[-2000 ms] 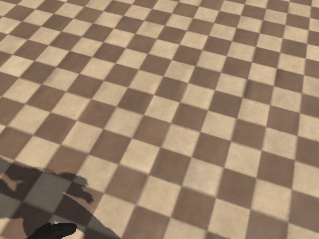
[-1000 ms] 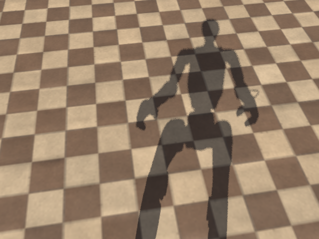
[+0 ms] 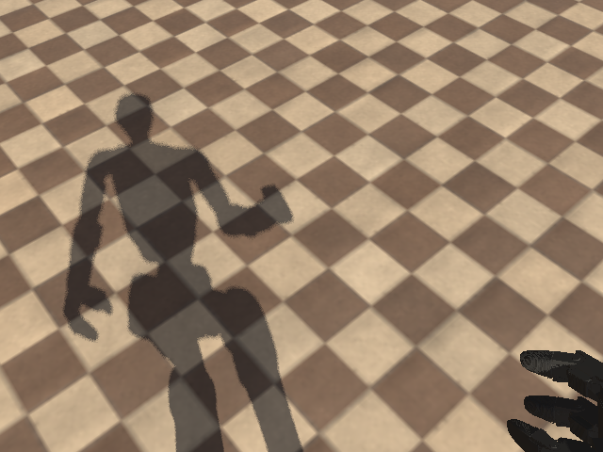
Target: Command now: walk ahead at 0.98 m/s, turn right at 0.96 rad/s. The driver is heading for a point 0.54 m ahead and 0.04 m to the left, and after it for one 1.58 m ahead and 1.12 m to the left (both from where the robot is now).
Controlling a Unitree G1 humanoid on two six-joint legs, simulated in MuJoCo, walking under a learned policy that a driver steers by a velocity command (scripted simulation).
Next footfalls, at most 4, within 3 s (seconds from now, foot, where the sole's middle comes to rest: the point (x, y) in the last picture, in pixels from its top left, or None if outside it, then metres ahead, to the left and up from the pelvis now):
0.46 right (435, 417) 0.57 -0.20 -0.75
0.92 left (331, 259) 0.98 0.05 -0.75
1.38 right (337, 145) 1.43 0.05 -0.75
1.88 left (184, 125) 1.50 0.56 -0.75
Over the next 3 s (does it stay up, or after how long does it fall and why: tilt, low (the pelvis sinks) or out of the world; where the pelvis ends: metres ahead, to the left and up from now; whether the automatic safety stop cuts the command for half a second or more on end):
stays up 1.76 1.21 0.03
